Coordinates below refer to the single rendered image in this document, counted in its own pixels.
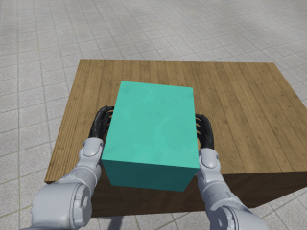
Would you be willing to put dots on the carton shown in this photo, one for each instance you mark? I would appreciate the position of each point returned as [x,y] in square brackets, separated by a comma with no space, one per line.
[152,137]

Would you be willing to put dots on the left robot upper arm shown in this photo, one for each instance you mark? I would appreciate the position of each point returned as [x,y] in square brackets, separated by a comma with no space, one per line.
[61,206]

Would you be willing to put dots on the pedestal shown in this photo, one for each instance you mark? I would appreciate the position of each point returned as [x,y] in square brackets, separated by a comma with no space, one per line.
[259,127]

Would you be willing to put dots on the right robot hand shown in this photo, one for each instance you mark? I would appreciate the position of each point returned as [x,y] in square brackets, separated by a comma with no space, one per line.
[205,134]

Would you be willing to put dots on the left robot forearm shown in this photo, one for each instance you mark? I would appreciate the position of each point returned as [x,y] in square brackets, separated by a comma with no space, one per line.
[89,168]

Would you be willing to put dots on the right robot forearm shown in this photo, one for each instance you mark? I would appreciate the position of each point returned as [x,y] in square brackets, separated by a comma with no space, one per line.
[214,191]

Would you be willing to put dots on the right robot upper arm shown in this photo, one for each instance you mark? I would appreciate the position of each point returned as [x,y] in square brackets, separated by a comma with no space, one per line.
[230,218]

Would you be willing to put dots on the left robot hand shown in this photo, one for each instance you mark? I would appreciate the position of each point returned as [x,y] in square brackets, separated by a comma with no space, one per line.
[99,128]

